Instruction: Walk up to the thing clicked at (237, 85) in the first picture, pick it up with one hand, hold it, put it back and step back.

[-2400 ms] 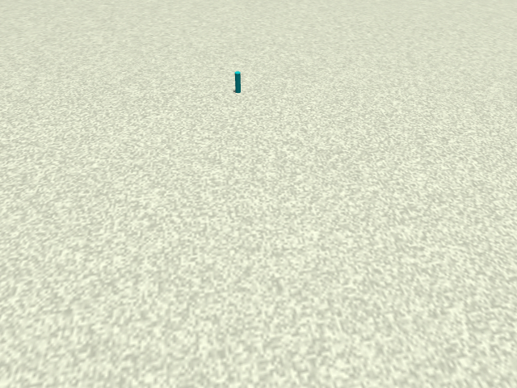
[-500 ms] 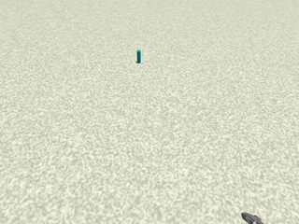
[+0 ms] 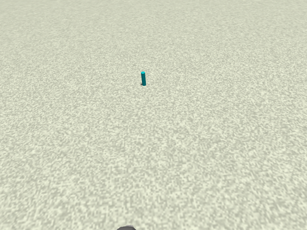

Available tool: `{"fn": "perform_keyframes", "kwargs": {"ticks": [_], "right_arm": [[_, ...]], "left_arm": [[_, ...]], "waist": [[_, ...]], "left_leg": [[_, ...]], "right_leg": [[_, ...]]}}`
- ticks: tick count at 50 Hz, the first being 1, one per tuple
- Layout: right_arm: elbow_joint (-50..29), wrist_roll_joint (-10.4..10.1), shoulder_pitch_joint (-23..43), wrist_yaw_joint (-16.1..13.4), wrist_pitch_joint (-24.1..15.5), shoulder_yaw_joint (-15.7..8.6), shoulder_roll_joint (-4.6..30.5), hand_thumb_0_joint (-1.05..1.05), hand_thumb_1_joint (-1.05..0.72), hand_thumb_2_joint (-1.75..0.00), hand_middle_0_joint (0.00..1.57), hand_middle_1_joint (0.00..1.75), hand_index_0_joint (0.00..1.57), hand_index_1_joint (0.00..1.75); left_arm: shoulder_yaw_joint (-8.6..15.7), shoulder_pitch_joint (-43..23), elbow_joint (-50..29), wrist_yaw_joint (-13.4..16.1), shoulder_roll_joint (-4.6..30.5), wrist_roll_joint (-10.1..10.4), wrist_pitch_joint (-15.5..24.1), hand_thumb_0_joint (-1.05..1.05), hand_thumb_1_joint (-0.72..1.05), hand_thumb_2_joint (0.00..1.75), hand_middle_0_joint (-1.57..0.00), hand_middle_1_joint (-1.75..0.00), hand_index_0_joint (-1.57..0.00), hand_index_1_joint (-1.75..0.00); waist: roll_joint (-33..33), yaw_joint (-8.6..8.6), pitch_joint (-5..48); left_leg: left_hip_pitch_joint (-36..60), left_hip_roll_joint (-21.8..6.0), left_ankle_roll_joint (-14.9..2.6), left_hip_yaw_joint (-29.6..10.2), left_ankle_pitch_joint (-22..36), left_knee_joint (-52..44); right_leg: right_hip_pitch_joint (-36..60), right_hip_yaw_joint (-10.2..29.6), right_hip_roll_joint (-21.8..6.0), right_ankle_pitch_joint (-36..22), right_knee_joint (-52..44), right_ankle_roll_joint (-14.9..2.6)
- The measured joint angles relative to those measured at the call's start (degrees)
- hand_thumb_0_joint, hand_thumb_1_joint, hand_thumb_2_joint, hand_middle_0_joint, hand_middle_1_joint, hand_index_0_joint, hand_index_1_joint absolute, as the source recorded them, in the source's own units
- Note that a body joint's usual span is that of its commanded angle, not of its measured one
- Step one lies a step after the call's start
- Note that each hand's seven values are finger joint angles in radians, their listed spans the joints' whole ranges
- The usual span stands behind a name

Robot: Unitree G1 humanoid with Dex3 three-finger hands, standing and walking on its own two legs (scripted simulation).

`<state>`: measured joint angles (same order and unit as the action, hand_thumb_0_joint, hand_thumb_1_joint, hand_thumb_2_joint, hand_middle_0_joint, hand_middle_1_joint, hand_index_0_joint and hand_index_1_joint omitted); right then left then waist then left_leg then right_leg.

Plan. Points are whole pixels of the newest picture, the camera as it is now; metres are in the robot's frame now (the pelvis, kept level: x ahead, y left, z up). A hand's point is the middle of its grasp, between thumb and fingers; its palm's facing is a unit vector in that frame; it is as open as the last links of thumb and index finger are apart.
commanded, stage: walk up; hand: left
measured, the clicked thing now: (143, 78) +1.67 +0.23 -0.70
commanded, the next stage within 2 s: none
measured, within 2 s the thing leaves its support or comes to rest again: neither
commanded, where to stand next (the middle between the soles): +1.28 +0.04 m, yaw -3 degrees
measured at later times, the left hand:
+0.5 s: hand (82, 164) +0.38 +0.29 -0.14, palm faces -0.09 -0.93 -0.35, open 7.4 cm
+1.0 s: hand (100, 125) +0.56 +0.27 -0.13, palm faces +0.00 -0.92 -0.38, open 7.4 cm
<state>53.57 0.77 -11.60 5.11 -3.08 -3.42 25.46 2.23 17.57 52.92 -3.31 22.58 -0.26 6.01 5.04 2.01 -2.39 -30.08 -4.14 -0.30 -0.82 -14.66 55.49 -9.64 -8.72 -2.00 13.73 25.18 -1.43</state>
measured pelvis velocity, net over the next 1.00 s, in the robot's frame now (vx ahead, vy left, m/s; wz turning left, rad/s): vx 0.53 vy -0.01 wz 0.01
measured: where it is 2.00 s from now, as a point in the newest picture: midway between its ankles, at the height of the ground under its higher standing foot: (160, 140)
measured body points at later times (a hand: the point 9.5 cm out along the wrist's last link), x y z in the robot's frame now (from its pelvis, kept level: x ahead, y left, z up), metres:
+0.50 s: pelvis +0.29 +0.02 +0.00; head +0.30 +0.03 +0.45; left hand +0.38 +0.34 -0.11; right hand +0.35 -0.30 -0.11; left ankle +0.26 +0.14 -0.74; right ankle +0.41 -0.13 -0.70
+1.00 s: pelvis +0.53 -0.01 +0.00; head +0.54 -0.01 +0.45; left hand +0.56 +0.32 -0.11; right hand +0.62 -0.33 -0.11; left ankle +0.66 +0.14 -0.71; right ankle +0.50 -0.13 -0.74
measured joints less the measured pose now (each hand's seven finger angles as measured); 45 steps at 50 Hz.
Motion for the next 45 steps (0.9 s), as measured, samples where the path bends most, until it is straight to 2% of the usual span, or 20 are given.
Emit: {"fn": "perform_keyframes", "kwargs": {"ticks": [4,6,9,11,12,14,15,17,20,23,26,29,31,32,33,34,36,38,41,45], "right_arm": [[-1.09,0.57,2.09,1.29,0.52,0.12,-0.99,0.0,-0.91,-0.9,0.2,0.3,0.2,0.3],[-1.26,0.61,2.9,1.69,0.6,-0.07,-1.11,0.0,-0.91,-0.9,0.2,0.3,0.2,0.3],[-1.58,0.7,3.51,1.84,0.52,-0.46,-1.12,0.0,-0.91,-0.9,0.2,0.3,0.2,0.3],[-2.09,1.34,3.97,1.32,-0.4,-0.97,-1.26,0.0,-0.91,-0.9,0.2,0.3,0.2,0.3],[-2.69,1.68,4.18,0.84,-0.87,-1.18,-1.39,0.0,-0.91,-0.9,0.2,0.3,0.2,0.3],[-3.67,0.64,3.83,0.12,-1.47,-1.17,-1.92,0.0,-0.91,-0.9,0.2,0.3,0.2,0.3],[-3.89,0.16,3.43,-0.26,-1.57,-0.88,-2.37,0.0,-0.91,-0.9,0.2,0.3,0.2,0.3],[-4.14,-0.31,2.09,-0.91,-1.81,-0.11,-2.99,0.0,-0.91,-0.9,0.2,0.3,0.2,0.3],[-3.92,-0.42,-0.37,-1.34,-2.08,0.62,-3.17,0.0,-0.91,-0.9,0.2,0.3,0.2,0.3],[-3.41,-0.15,-2.8,-1.27,-2.19,0.71,-2.71,0.0,-0.91,-0.9,0.2,0.3,0.21,0.3],[-2.73,-0.15,-4.94,-1.01,-2.14,0.5,-1.84,0.0,-0.91,-0.9,0.2,0.3,0.21,0.3],[-1.84,-0.09,-6.86,-0.96,-1.62,0.15,-0.88,0.0,-0.9,-0.9,0.2,0.3,0.21,0.3],[-1.37,-0.05,-8.22,-1.13,-1.11,-0.09,-0.37,0.0,-0.9,-0.9,0.2,0.3,0.21,0.3],[-1.08,0.0,-8.68,-1.32,-0.89,-0.18,-0.05,0.0,-0.9,-0.9,0.2,0.3,0.21,0.3],[-0.58,0.03,-8.42,-1.62,-0.45,-0.29,0.14,0.0,-0.9,-0.9,0.2,0.3,0.21,0.3],[-0.15,-0.04,-7.94,-1.89,0.01,-0.24,0.05,0.0,-0.91,-0.9,0.2,0.3,0.2,0.3],[0.57,-0.25,-6.71,-2.17,0.63,0.09,0.11,0.01,-0.91,-0.9,0.2,0.3,0.2,0.3],[0.68,-0.53,-5.3,-2.17,0.8,0.3,0.29,0.01,-0.91,-0.9,0.2,0.3,0.2,0.3],[-0.26,-0.27,-3.55,-1.4,0.64,0.22,0.07,0.01,-0.91,-0.9,0.2,0.3,0.2,0.3],[-0.96,0.51,-2.16,-0.08,0.96,-0.08,-0.44,0.0,-0.91,-0.9,0.2,0.3,0.2,0.3]], "left_arm": [[0.34,1.99,0.41,-0.12,0.89,-0.46,-0.06,0.01,0.9,0.9,-0.2,-0.31,-0.2,-0.3],[0.49,2.56,0.53,-0.23,1.4,-0.55,-0.24,0.01,0.9,0.9,-0.2,-0.31,-0.2,-0.3],[0.63,3.63,0.71,-0.14,2.31,-0.55,-0.83,0.01,0.9,0.9,-0.2,-0.31,-0.2,-0.3],[0.62,3.76,1.06,0.39,2.9,-0.33,-1.58,0.01,0.9,0.9,-0.2,-0.31,-0.2,-0.3],[0.58,3.09,1.32,0.79,2.72,0.04,-2.22,0.01,0.9,0.9,-0.2,-0.31,-0.2,-0.3],[-0.17,1.75,1.59,1.3,2.42,0.45,-2.87,0.01,0.9,0.9,-0.2,-0.3,-0.2,-0.3],[-0.53,1.23,1.54,1.32,2.53,0.63,-2.82,0.01,0.9,0.9,-0.2,-0.3,-0.2,-0.3],[-0.83,0.23,1.1,1.15,2.62,0.95,-2.38,0.01,0.9,0.9,-0.2,-0.3,-0.2,-0.3],[-0.81,-1.27,-0.14,0.36,2.57,0.83,-2.13,0.01,0.9,0.9,-0.2,-0.3,-0.2,-0.3],[-0.62,-2.94,-0.94,-0.75,2.43,0.27,-2.42,0.01,0.9,0.9,-0.2,-0.3,-0.2,-0.3],[-0.26,-4.66,-1.05,-1.66,2.22,-0.09,-2.65,0.01,0.9,0.9,-0.2,-0.3,-0.2,-0.3],[0.26,-5.74,-0.86,-2.04,2.14,-0.1,-2.44,0.01,0.9,0.9,-0.2,-0.3,-0.2,-0.3],[0.64,-5.79,-0.79,-1.99,2.47,-0.22,-2.06,0.01,0.9,0.9,-0.2,-0.3,-0.2,-0.3],[0.98,-6.01,-0.72,-1.7,2.45,-0.33,-1.65,0.01,0.9,0.9,-0.2,-0.3,-0.2,-0.3],[1.33,-6.48,-0.81,-1.22,2.04,-0.49,-1.24,0.01,0.9,0.9,-0.2,-0.3,-0.2,-0.3],[1.37,-6.75,-1.18,-0.82,1.72,-0.37,-0.85,0.01,0.9,0.9,-0.2,-0.3,-0.2,-0.3],[0.78,-6.55,-2.0,-0.29,0.73,0.22,-0.43,0.0,0.9,0.9,-0.2,-0.3,-0.2,-0.3],[0.07,-5.49,-2.4,0.11,-0.29,0.49,-0.31,0.0,0.9,0.9,-0.2,-0.3,-0.2,-0.3],[-0.59,-3.38,-2.1,0.33,-0.82,0.43,-0.54,0.0,0.9,0.9,-0.2,-0.3,-0.2,-0.3],[-0.49,-0.76,-1.76,0.23,-0.3,-0.11,-0.64,0.01,0.9,0.9,-0.2,-0.31,-0.2,-0.3]], "waist": [[-1.54,0.89,-0.63],[-2.14,1.35,-0.87],[-3.31,1.98,-0.35],[-5.2,1.64,-0.49],[-5.76,1.26,-0.97],[-6.03,0.34,-1.32],[-6.58,0.02,-1.36],[-7.58,-0.63,-1.24],[-8.24,-1.52,-1.0],[-7.97,-2.44,-0.9],[-7.0,-3.57,-0.98],[-5.81,-4.29,-0.64],[-5.09,-4.5,0.06],[-4.19,-4.31,0.15],[-2.89,-4.08,-0.36],[-2.44,-3.75,-0.88],[-1.88,-2.94,-1.54],[-1.02,-2.29,-1.7],[-0.33,-1.84,-1.28],[-0.86,-1.04,-0.66]], "left_leg": [[-1.76,-1.56,0.4,1.39,6.14,-13.76],[-0.69,-1.68,-0.06,2.26,8.79,-19.23],[3.03,-0.77,-1.32,4.16,8.76,-23.66],[4.97,1.23,-2.09,5.31,8.41,-22.84],[4.75,1.8,-2.11,5.69,6.13,-20.1],[6.12,2.04,-2.35,5.86,2.9,-18.46],[7.83,2.22,-2.2,6.26,2.27,-19.43],[11.67,2.69,-1.86,7.01,1.88,-22.58],[16.97,3.25,-1.68,7.76,1.28,-27.05],[21.34,3.49,-1.55,8.13,-0.06,-30.05],[24.95,3.24,-0.73,8.08,-2.16,-31.51],[27.76,2.46,0.65,7.99,-5.95,-30.34],[28.73,1.48,1.46,7.76,-10.13,-26.86],[28.14,0.27,1.12,7.43,-12.65,-22.77],[26.1,-1.06,-0.2,6.12,-13.5,-16.06],[23.14,-0.77,-0.96,4.09,-13.56,-8.32],[16.68,1.17,-1.57,1.27,-11.83,4.51],[11.06,1.68,-1.8,0.47,-8.13,9.36],[4.77,0.3,-1.02,0.45,-3.4,5.7],[0.56,-1.53,0.41,1.08,0.16,-5.2]], "right_leg": [[5.72,-0.6,0.6,2.04,-4.05,0.7],[8.24,-0.91,0.62,4.22,-4.24,1.47],[10.93,-0.88,-0.19,9.43,-1.54,2.73],[9.2,-0.11,-2.82,14.31,7.83,1.85],[5.96,2.28,-3.11,14.42,16.67,1.05],[-1.49,6.87,-1.06,13.23,32.39,-0.42],[-4.83,8.34,-0.5,11.31,36.99,-0.76],[-10.63,9.5,-0.73,8.17,39.92,-0.86],[-17.07,9.39,-2.5,5.25,35.59,0.22],[-20.74,8.43,-4.38,2.51,27.02,1.31],[-21.57,7.42,-5.23,-3.05,17.33,1.21],[-19.55,6.78,-4.75,-7.08,10.4,0.67],[-16.37,5.55,-3.79,-7.23,7.49,0.1],[-15.25,4.97,-2.82,-7.74,7.61,0.05],[-15.25,4.17,-1.81,-5.91,10.2,0.09],[-15.09,3.81,-1.52,-3.82,12.27,0.03],[-13.03,3.51,-1.45,-1.79,12.37,-0.16],[-9.84,3.19,-1.08,-1.72,9.39,-0.23],[-5.48,2.64,-0.24,-2.17,4.23,-0.37],[-1.23,2.14,0.41,-1.26,0.11,-0.5]]}}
